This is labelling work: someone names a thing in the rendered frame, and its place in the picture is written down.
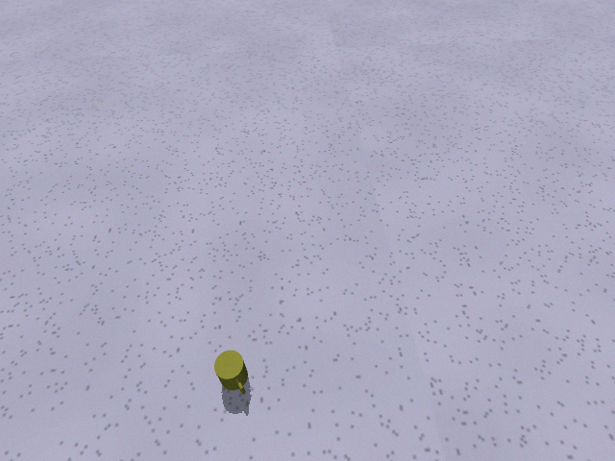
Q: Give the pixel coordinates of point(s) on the mug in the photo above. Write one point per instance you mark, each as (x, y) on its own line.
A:
(231, 370)

